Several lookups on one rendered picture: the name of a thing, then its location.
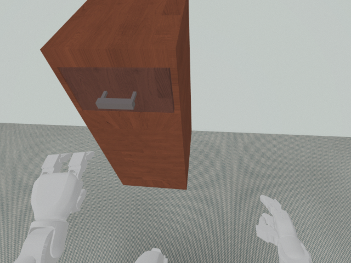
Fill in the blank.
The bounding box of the robot left forearm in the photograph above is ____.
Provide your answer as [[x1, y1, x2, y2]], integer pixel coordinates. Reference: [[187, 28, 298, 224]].
[[13, 219, 69, 263]]

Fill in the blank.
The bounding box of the left robot shin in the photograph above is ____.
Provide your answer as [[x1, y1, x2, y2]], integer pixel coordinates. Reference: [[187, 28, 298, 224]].
[[151, 248, 161, 253]]

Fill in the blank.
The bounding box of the handle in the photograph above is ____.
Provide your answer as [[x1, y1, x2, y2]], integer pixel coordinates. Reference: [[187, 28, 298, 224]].
[[96, 91, 137, 110]]

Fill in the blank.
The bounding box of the robot left hand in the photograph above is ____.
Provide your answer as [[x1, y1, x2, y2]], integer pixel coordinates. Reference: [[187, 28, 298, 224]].
[[31, 151, 94, 220]]

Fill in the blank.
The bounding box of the robot right hand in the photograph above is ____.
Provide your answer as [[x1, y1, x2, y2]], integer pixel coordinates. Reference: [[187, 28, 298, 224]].
[[256, 195, 298, 246]]

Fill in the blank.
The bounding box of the cabinet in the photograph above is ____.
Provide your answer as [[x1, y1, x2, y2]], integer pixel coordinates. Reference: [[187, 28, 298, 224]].
[[40, 0, 191, 190]]

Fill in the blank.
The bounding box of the drawer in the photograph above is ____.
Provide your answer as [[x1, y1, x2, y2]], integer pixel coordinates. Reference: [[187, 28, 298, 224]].
[[59, 67, 174, 113]]

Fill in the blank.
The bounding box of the left robot thigh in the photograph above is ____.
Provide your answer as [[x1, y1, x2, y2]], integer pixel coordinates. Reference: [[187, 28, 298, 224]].
[[135, 251, 168, 263]]

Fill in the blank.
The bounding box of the robot right forearm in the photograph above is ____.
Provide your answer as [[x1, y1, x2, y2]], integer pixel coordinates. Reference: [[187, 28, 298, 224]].
[[277, 236, 312, 263]]

